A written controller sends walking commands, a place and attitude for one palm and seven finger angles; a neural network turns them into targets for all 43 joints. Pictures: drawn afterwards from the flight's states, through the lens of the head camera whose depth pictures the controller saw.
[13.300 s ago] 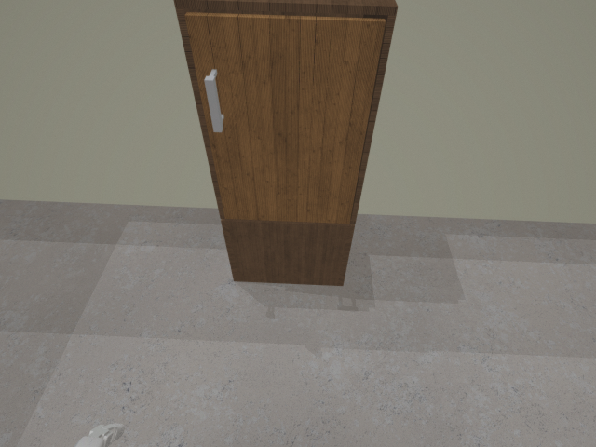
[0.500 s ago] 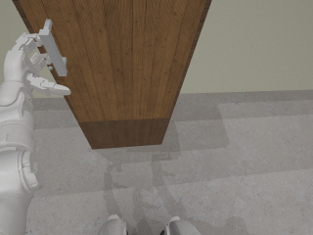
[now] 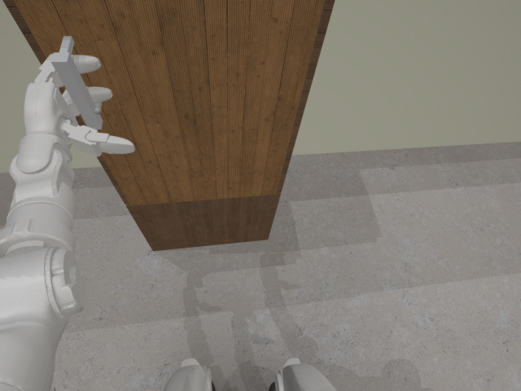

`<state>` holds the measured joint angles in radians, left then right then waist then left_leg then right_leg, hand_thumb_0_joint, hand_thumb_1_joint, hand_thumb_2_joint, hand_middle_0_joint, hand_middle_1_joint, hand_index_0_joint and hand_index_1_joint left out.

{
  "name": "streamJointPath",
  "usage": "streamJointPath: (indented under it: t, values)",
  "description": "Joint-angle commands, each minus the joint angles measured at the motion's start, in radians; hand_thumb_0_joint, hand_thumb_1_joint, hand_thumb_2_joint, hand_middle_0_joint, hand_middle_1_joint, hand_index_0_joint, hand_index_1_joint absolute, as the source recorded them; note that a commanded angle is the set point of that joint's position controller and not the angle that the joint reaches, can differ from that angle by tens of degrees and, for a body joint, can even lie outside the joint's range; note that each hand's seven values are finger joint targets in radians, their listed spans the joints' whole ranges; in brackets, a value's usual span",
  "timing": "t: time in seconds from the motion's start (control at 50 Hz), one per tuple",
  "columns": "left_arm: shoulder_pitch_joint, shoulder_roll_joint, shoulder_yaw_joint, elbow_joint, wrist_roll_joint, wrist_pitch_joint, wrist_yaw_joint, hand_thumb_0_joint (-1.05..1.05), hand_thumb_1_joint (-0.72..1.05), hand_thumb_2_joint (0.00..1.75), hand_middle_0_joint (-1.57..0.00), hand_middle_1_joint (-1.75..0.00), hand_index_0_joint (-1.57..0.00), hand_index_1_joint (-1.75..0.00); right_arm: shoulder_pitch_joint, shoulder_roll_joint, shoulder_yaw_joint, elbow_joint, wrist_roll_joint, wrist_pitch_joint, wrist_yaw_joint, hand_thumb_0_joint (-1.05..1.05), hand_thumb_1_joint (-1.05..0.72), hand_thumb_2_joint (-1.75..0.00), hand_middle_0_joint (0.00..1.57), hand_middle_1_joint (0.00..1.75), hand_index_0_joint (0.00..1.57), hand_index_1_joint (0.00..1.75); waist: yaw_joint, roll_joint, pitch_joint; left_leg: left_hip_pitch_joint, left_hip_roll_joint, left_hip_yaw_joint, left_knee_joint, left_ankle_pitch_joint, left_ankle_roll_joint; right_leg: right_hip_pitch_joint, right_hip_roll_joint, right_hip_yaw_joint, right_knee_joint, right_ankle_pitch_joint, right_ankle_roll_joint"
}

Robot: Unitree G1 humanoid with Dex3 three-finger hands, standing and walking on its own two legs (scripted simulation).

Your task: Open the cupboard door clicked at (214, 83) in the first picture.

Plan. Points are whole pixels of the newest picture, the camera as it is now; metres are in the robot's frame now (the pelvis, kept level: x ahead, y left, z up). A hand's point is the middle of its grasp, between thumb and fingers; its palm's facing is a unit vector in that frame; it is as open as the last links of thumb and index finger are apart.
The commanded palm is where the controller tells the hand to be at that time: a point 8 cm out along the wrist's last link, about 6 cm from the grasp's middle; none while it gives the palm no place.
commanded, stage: slide the fingers in behind the handle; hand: left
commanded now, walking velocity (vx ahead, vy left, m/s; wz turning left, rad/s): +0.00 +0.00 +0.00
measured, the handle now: (82, 85) +0.56 +0.23 +0.11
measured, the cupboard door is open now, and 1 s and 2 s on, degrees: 0 1 36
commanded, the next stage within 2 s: close the thumb around the handle in 0.24 s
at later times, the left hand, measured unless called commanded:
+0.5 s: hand (97, 114) +0.50 +0.20 +0.10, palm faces +0.04 -1.00 -0.01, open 13.4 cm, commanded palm +0.48 +0.24 +0.10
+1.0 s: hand (98, 111) +0.51 +0.20 +0.10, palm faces +0.04 -1.00 +0.00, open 5.5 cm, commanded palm +0.48 +0.24 +0.10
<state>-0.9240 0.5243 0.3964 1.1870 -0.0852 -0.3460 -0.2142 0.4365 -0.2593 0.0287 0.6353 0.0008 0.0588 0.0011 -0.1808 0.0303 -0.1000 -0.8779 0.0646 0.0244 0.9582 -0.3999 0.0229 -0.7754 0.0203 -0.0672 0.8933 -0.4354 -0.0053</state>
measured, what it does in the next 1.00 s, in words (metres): stands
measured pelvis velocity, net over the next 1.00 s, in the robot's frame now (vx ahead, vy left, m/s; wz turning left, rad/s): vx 0.01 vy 0.00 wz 0.00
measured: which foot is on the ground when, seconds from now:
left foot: down 0.00-1.00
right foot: down 0.00-1.00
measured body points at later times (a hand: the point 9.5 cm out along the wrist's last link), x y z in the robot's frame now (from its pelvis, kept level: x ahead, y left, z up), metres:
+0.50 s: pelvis +0.00 -0.01 +0.00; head +0.11 +0.02 +0.44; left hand +0.50 +0.25 +0.11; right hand +0.00 -0.28 -0.11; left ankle +0.03 +0.10 -0.68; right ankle -0.01 -0.12 -0.68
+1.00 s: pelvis +0.01 +0.00 +0.00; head +0.11 +0.02 +0.44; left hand +0.50 +0.25 +0.11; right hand +0.00 -0.26 -0.11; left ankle +0.03 +0.10 -0.68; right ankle -0.01 -0.12 -0.68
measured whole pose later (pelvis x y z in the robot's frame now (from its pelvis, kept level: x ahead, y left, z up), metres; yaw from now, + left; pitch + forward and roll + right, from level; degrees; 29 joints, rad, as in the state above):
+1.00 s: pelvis +0.01 +0.00 +0.00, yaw +0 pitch +18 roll -3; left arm -0.90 0.51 0.38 1.17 -0.11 -0.34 -0.22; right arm 0.42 -0.26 0.02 0.64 0.01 0.07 0.00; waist -0.17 0.03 -0.10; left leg -0.86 0.06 0.02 0.95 -0.41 0.02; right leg -0.75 0.02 -0.07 0.88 -0.44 -0.01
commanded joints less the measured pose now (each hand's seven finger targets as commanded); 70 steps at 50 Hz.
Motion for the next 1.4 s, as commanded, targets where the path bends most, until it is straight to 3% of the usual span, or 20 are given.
streamJointPath:
  t: [0.0, 0.06, 0.1, 0.18, 0.2, 0.22, 0.32, 0.38, 0.44, 0.58, 0.64, 0.74, 0.82, 0.94, 1.08, 1.12, 1.14, 1.16, 1.26, 1.38]
  values:
    - [-0.453, 0.227, 0.005, -0.198, -0.012, -0.077, -0.007, 0.00, -0.50, 0.30, -0.30, -1.20, -0.30, -1.20, 0.139, -0.188, -0.069, -0.049, -0.002, -0.009, -0.017, 0.00, -0.90, -0.90, 0.20, 0.30, 0.20, 0.30, -0.002, 0.095, -0.403, 0.426, -0.034, -0.080, -0.091, 0.323, 0.011, 0.053, 0.049, 0.024, -0.116, 0.299, -0.008]
    - [-0.473, 0.242, 0.013, -0.195, -0.025, -0.064, -0.018, 0.00, -0.50, 0.30, -0.30, -1.20, -0.30, -1.20, 0.140, -0.191, -0.070, -0.050, 0.002, -0.012, -0.024, 0.00, -0.90, -0.90, 0.20, 0.30, 0.20, 0.30, -0.010, 0.071, -0.404, 0.394, -0.038, -0.071, -0.097, 0.290, 0.016, 0.084, 0.046, 0.033, -0.125, 0.300, -0.004]
    - [-0.454, 0.245, 0.016, -0.219, -0.021, -0.076, -0.022, 0.00, -0.50, 0.30, -0.30, -1.20, -0.30, -1.20, 0.135, -0.186, -0.069, -0.054, 0.001, -0.013, -0.025, 0.00, -0.90, -0.90, 0.20, 0.30, 0.20, 0.30, 0.011, 0.137, -0.447, 0.435, -0.040, -0.071, -0.092, 0.335, 0.011, 0.084, 0.043, 0.033, -0.114, 0.326, -0.010]
    - [-0.442, 0.219, 0.001, -0.201, -0.028, -0.082, -0.021, 0.00, -0.50, 0.30, -0.30, -1.20, -0.30, -1.20, 0.134, -0.186, -0.068, -0.048, 0.000, -0.014, -0.024, 0.00, -0.90, -0.90, 0.20, 0.30, 0.20, 0.30, -0.003, 0.089, -0.401, 0.422, -0.039, -0.073, -0.091, 0.321, 0.016, 0.071, 0.047, 0.031, -0.123, 0.315, -0.008]
    - [-0.440, 0.253, 0.025, -0.204, -0.027, -0.081, -0.020, 0.00, -0.50, 0.30, -0.30, -1.20, -0.30, -1.20, 0.131, -0.190, -0.070, -0.048, 0.001, -0.012, -0.025, 0.00, -0.90, -0.90, 0.20, 0.30, 0.20, 0.30, 0.007, 0.100, -0.404, 0.414, -0.037, -0.071, -0.093, 0.316, 0.013, 0.077, 0.044, 0.032, -0.120, 0.315, -0.007]
    - [-0.465, 0.215, -0.012, -0.221, -0.030, -0.080, -0.023, 0.00, -0.50, 0.30, -0.30, -1.20, -0.30, -1.20, 0.126, -0.186, -0.068, -0.052, 0.003, -0.013, -0.023, 0.00, -0.90, -0.90, 0.20, 0.30, 0.20, 0.30, -0.004, 0.111, -0.410, 0.418, -0.041, -0.070, -0.094, 0.308, 0.014, 0.076, 0.044, 0.034, -0.122, 0.312, -0.006]
    - [-0.454, 0.256, 0.021, -0.204, -0.031, -0.077, -0.022, 0.00, -0.50, 0.30, -0.30, -1.20, -0.30, -1.20, 0.125, -0.191, -0.068, -0.049, 0.005, -0.013, -0.028, 0.00, -0.90, -0.90, 0.20, 0.30, 0.20, 0.30, 0.002, 0.099, -0.413, 0.409, -0.042, -0.068, -0.091, 0.312, 0.017, 0.088, 0.042, 0.039, -0.124, 0.321, -0.006]
    - [-0.484, 0.273, 0.025, -0.208, -0.027, -0.079, -0.026, 0.00, -0.33, 0.37, -0.31, -1.22, -0.31, -1.22, 0.131, -0.191, -0.066, -0.043, 0.003, -0.012, -0.032, 0.00, -0.90, -0.90, 0.20, 0.30, 0.20, 0.30, -0.005, 0.091, -0.420, 0.397, -0.043, -0.072, -0.085, 0.318, 0.019, 0.100, 0.041, 0.041, -0.117, 0.334, -0.006]
    - [-0.473, 0.223, -0.009, -0.218, -0.031, -0.079, -0.030, 0.00, -0.16, 0.44, -0.32, -1.24, -0.32, -1.24, 0.121, -0.186, -0.067, -0.047, 0.004, -0.015, -0.029, 0.00, -0.90, -0.90, 0.20, 0.30, 0.20, 0.30, -0.002, 0.132, -0.423, 0.435, -0.040, -0.073, -0.084, 0.337, 0.013, 0.065, 0.042, 0.034, -0.118, 0.328, -0.007]
    - [-0.516, 0.233, -0.003, -0.211, -0.029, -0.078, -0.022, 0.00, 0.23, 0.61, -0.35, -1.28, -0.35, -1.28, 0.128, -0.188, -0.067, -0.039, 0.002, -0.017, -0.032, 0.00, -0.90, -0.90, 0.20, 0.30, 0.20, 0.30, -0.018, 0.105, -0.417, 0.419, -0.041, -0.078, -0.082, 0.323, 0.017, 0.064, 0.042, 0.034, -0.116, 0.318, -0.005]
    - [-0.502, 0.262, 0.016, -0.195, -0.026, -0.073, -0.019, 0.00, 0.40, 0.68, -0.36, -1.30, -0.36, -1.30, 0.130, -0.191, -0.065, -0.039, 0.002, -0.017, -0.032, 0.00, -0.90, -0.90, 0.20, 0.30, 0.20, 0.30, -0.009, 0.111, -0.428, 0.420, -0.038, -0.081, -0.083, 0.324, 0.013, 0.063, 0.042, 0.034, -0.114, 0.310, -0.006]
    - [-0.456, 0.237, 0.019, -0.247, -0.031, -0.089, -0.021, 0.00, 0.68, 0.80, -0.38, -1.33, -0.38, -1.33, 0.133, -0.186, -0.071, -0.046, -0.004, -0.017, -0.025, 0.00, -0.90, -0.90, 0.20, 0.30, 0.20, 0.30, 0.015, 0.149, -0.506, 0.490, -0.035, -0.084, -0.074, 0.423, 0.006, 0.074, 0.045, 0.027, -0.098, 0.371, -0.010]
    - [-0.435, 0.224, 0.010, -0.220, -0.032, -0.073, -0.019, 0.00, 0.90, 0.90, -0.40, -1.35, -0.40, -1.35, 0.132, -0.186, -0.070, -0.048, 0.000, -0.007, -0.021, 0.00, -0.90, -0.90, 0.20, 0.30, 0.20, 0.30, 0.008, 0.103, -0.433, 0.444, -0.035, -0.079, -0.084, 0.393, 0.009, 0.076, 0.048, 0.022, -0.107, 0.363, -0.007]
    - [-0.446, 0.218, 0.007, -0.237, -0.030, -0.077, -0.008, 0.00, 0.90, 0.90, -0.40, -1.35, -0.40, -1.35, 0.132, -0.187, -0.073, -0.043, -0.001, -0.005, -0.022, 0.00, -0.90, -0.90, 0.20, 0.30, 0.20, 0.30, 0.005, 0.112, -0.427, 0.463, -0.033, -0.084, -0.089, 0.380, 0.007, 0.057, 0.047, 0.020, -0.110, 0.337, -0.010]
    - [-0.487, 0.134, -0.060, -0.257, -0.025, -0.094, 0.003, 0.00, 0.90, 0.90, -0.40, -1.35, -0.40, -1.35, 0.128, -0.181, -0.076, -0.036, -0.006, -0.009, -0.017, 0.00, -0.90, -0.90, 0.20, 0.30, 0.20, 0.30, -0.013, 0.141, -0.420, 0.505, -0.030, -0.099, -0.088, 0.389, 0.002, 0.006, 0.047, 0.013, -0.106, 0.311, -0.014]
    - [-0.472, 0.157, -0.037, -0.248, -0.022, -0.094, 0.009, 0.00, 0.90, 0.90, -0.40, -1.35, -0.40, -1.35, 0.129, -0.185, -0.079, -0.033, -0.005, -0.009, -0.016, 0.00, -0.90, -0.90, 0.20, 0.30, 0.20, 0.30, -0.007, 0.124, -0.440, 0.507, -0.030, -0.097, -0.084, 0.401, 0.003, 0.017, 0.047, 0.016, -0.105, 0.326, -0.012]
    - [-0.462, 0.240, 0.022, -0.215, -0.016, -0.090, 0.011, 0.00, 0.90, 0.90, -0.40, -1.35, -0.40, -1.35, 0.132, -0.195, -0.078, -0.029, -0.005, -0.006, -0.020, 0.00, -0.90, -0.90, 0.20, 0.30, 0.20, 0.30, 0.002, 0.104, -0.432, 0.473, -0.031, -0.094, -0.082, 0.375, 0.005, 0.033, 0.045, 0.023, -0.108, 0.318, -0.011]
    - [-0.431, 0.248, 0.023, -0.198, -0.013, -0.084, 0.007, 0.00, 0.90, 0.90, -0.40, -1.35, -0.40, -1.35, 0.128, -0.194, -0.073, -0.039, -0.002, -0.003, -0.021, 0.00, -0.90, -0.90, 0.20, 0.30, 0.20, 0.30, 0.009, 0.085, -0.419, 0.438, -0.037, -0.087, -0.090, 0.354, 0.007, 0.061, 0.045, 0.025, -0.107, 0.318, -0.010]
    - [-0.312, 0.203, 0.011, -0.268, -0.039, -0.083, -0.024, 0.00, 0.90, 0.90, -0.40, -1.35, -0.40, -1.35, 0.100, -0.183, -0.074, -0.074, 0.003, 0.001, -0.019, 0.00, -0.90, -0.90, 0.20, 0.30, 0.20, 0.30, 0.050, 0.121, -0.468, 0.475, -0.040, -0.069, -0.095, 0.407, 0.005, 0.111, 0.043, 0.022, -0.104, 0.374, -0.013]
    - [-0.086, 0.152, 0.009, -0.410, -0.085, -0.069, -0.034, 0.00, 0.90, 0.90, -0.40, -1.35, -0.40, -1.35, 0.060, -0.174, -0.079, -0.125, 0.016, 0.009, -0.011, 0.00, -0.90, -0.90, 0.20, 0.30, 0.20, 0.30, 0.095, 0.079, -0.466, 0.478, -0.044, -0.048, -0.117, 0.463, 0.009, 0.203, 0.047, 0.019, -0.113, 0.447, -0.015]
